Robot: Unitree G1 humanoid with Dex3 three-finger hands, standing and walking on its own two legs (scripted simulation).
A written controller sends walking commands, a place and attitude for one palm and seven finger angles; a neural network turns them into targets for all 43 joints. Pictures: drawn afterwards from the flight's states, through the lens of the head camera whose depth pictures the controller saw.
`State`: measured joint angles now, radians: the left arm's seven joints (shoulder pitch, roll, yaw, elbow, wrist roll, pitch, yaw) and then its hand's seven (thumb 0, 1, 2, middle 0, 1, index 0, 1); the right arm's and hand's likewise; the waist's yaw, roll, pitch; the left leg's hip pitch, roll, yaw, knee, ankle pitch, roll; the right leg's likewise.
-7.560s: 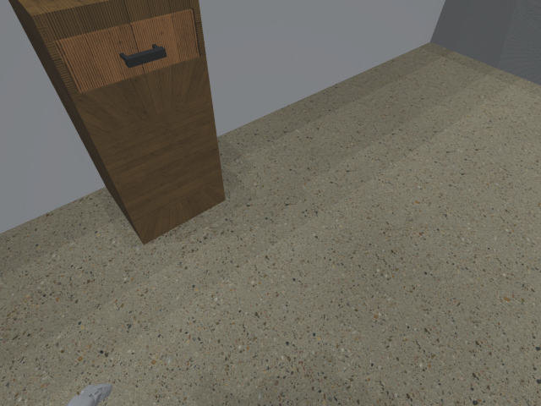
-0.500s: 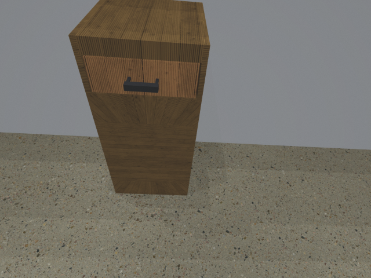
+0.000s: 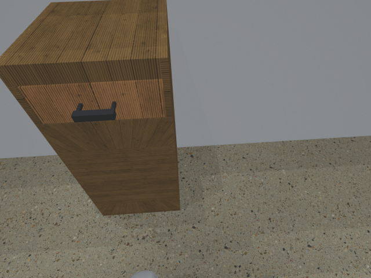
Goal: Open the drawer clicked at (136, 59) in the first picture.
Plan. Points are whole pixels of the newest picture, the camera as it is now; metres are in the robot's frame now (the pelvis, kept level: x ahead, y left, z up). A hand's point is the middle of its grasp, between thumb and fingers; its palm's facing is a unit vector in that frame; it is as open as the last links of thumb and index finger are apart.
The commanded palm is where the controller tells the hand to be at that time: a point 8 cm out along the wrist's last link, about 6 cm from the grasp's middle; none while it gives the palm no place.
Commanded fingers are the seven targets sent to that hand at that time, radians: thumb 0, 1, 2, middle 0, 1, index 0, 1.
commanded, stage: come to a stop and stand still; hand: left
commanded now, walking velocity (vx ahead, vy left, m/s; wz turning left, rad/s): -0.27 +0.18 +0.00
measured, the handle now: (95, 110) +0.54 +0.27 +0.04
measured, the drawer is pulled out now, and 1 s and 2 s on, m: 0.00 0.00 0.00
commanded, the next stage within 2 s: look again from close up in 1.02 s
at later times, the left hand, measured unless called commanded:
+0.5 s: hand out of the picture +0.04 +0.19 -0.18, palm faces +0.01 -0.97 -0.24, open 7.4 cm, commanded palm none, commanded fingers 0.00 0.90 0.90 -0.20 -0.30 -0.20 -0.30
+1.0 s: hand out of the picture +0.03 +0.15 -0.17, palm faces +0.00 -0.98 -0.20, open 7.3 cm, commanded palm none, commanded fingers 0.00 0.90 0.90 -0.20 -0.30 -0.20 -0.30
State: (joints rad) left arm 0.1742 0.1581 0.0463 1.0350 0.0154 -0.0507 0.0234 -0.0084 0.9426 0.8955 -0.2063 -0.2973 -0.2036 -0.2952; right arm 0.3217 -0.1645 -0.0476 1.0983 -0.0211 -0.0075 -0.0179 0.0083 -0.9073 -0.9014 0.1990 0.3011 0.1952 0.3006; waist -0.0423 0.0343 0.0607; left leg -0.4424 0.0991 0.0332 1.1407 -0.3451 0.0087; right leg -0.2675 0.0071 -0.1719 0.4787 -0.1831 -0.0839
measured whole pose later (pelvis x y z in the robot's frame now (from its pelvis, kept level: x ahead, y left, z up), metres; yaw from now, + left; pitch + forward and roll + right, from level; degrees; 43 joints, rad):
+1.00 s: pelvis +0.01 -0.02 +0.01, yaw -2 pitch -2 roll +0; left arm 0.26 0.15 0.01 1.12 0.01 0.00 0.03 0.01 0.93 0.90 -0.21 -0.30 -0.20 -0.30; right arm 0.29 -0.15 -0.01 1.17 -0.01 0.02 -0.03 0.01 -0.91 -0.90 0.20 0.30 0.20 0.30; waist -0.01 0.01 0.04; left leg -0.17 0.08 0.03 0.41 -0.20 -0.06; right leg -0.15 0.04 -0.09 0.42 -0.24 -0.07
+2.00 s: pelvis -0.01 +0.05 -0.02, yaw -5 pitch +3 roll +2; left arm 0.38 0.26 -0.08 0.03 0.81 0.03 0.38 0.01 0.72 0.82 -0.21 -0.41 -0.21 -0.41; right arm 0.17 -0.24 0.00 0.61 -0.02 -0.10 0.00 0.01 -0.90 -0.90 0.20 0.30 0.20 0.30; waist 0.00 0.06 -0.12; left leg -0.43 -0.05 0.13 0.68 -0.31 0.06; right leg -0.48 0.02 0.07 0.76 -0.34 -0.02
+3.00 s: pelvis +0.05 +0.04 +0.00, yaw -4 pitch +1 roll +1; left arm -0.01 0.47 -0.09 -0.13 0.91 0.24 0.07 0.00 -0.42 0.33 -0.32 -1.15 -0.32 -1.15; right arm 0.06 -0.25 0.02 0.62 0.02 0.12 -0.03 0.01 -0.90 -0.90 0.20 0.30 0.20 0.30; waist 0.07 0.08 -0.05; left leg -0.21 -0.07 -0.02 0.51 -0.31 0.04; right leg -0.23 0.03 0.04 0.55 -0.33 -0.03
